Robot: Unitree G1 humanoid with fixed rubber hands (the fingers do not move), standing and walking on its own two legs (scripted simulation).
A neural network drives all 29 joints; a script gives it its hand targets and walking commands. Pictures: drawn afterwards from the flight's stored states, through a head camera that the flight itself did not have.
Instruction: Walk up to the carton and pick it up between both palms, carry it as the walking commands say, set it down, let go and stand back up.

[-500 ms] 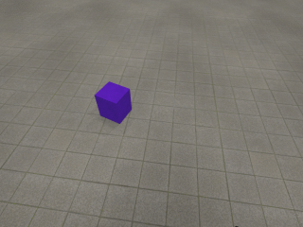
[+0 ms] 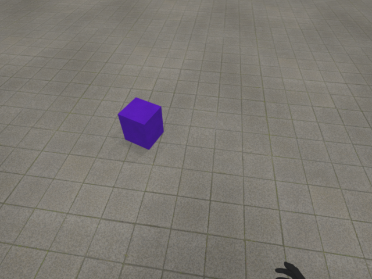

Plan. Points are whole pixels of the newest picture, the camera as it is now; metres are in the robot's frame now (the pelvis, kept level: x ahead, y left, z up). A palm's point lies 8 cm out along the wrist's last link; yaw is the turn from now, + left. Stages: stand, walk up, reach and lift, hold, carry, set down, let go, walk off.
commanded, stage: walk up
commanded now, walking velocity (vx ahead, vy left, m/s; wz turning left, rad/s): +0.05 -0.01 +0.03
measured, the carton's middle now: (142, 123) +1.19 +0.32 -0.65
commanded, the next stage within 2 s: none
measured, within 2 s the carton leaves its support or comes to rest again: neither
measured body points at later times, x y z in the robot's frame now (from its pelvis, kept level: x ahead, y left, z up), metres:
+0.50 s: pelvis +0.02 -0.03 +0.01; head +0.04 -0.04 +0.46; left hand +0.09 +0.23 -0.12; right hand +0.13 -0.28 -0.13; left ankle -0.01 +0.11 -0.69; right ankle +0.04 -0.11 -0.74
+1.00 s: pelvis +0.04 -0.04 +0.00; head +0.06 -0.06 +0.45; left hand +0.13 +0.21 -0.12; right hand +0.12 -0.29 -0.14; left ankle +0.00 +0.09 -0.70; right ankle +0.06 -0.12 -0.74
